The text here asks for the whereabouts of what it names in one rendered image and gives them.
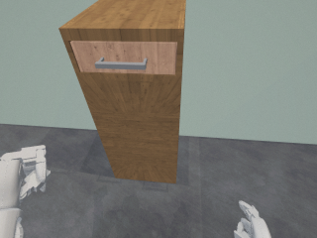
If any cabinet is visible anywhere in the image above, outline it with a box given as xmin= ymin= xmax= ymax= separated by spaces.
xmin=58 ymin=0 xmax=186 ymax=183

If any drawer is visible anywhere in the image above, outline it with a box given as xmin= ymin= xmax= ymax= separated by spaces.
xmin=70 ymin=41 xmax=177 ymax=75

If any left robot hand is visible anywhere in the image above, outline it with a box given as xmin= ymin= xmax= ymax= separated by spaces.
xmin=0 ymin=145 xmax=51 ymax=209

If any right robot hand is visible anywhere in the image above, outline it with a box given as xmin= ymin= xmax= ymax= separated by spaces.
xmin=234 ymin=200 xmax=271 ymax=238

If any handle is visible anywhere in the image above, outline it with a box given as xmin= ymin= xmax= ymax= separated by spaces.
xmin=95 ymin=57 xmax=148 ymax=70

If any left robot forearm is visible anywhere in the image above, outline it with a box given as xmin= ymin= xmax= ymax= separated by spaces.
xmin=0 ymin=208 xmax=26 ymax=238

